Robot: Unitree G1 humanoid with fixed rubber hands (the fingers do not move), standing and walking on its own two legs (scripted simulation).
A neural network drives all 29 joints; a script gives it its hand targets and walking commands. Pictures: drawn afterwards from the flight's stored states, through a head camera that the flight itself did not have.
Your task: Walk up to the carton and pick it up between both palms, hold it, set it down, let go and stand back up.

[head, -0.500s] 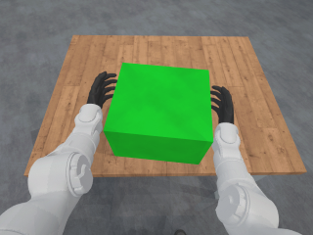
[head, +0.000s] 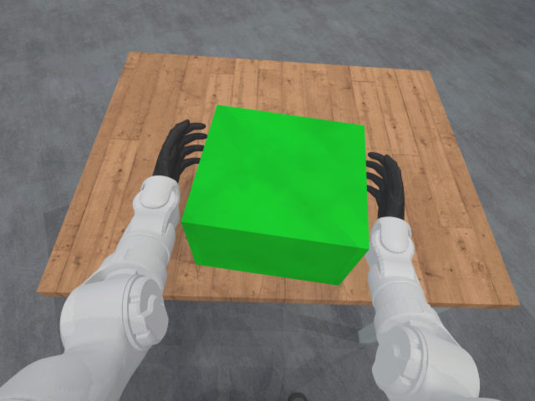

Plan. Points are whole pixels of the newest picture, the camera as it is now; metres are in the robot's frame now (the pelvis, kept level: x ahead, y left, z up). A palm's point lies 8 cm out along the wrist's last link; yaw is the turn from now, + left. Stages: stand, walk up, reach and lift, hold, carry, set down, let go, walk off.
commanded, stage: reach and lift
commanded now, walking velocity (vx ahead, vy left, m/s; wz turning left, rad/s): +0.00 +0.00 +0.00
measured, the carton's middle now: (278, 196) +0.43 -0.04 -0.01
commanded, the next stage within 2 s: none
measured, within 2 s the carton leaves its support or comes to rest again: leaves its support in 1.46 s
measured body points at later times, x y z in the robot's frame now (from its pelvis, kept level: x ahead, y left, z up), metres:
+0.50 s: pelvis -0.01 +0.00 +0.00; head +0.08 +0.02 +0.44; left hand +0.45 +0.13 +0.05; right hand +0.38 -0.21 +0.04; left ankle -0.06 +0.11 -0.74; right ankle +0.00 -0.14 -0.75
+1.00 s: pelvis -0.04 -0.02 +0.00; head +0.06 +0.00 +0.44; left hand +0.43 +0.14 +0.05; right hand +0.38 -0.20 +0.04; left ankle -0.06 +0.11 -0.75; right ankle +0.00 -0.14 -0.75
